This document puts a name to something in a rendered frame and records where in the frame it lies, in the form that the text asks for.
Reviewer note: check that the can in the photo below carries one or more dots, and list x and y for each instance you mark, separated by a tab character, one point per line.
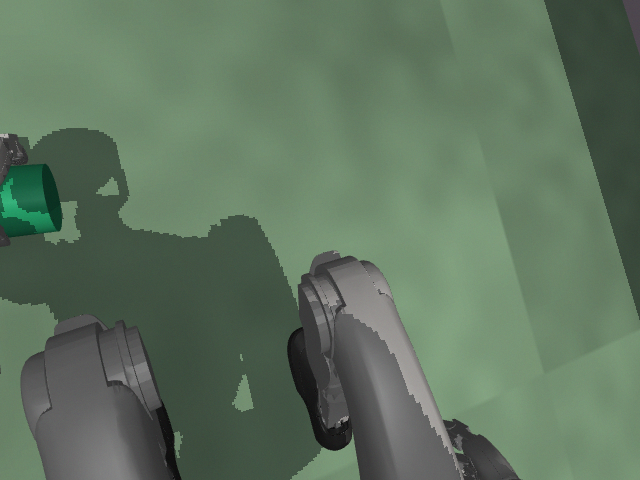
29	201

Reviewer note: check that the left robot foot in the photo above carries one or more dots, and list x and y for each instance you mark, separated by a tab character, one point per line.
169	439

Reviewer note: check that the right robot foot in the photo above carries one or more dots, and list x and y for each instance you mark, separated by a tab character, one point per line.
334	438

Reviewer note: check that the left robot hand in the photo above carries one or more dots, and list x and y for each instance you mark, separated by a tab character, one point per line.
11	152

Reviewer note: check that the right robot hand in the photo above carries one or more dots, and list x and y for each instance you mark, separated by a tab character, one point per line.
481	460

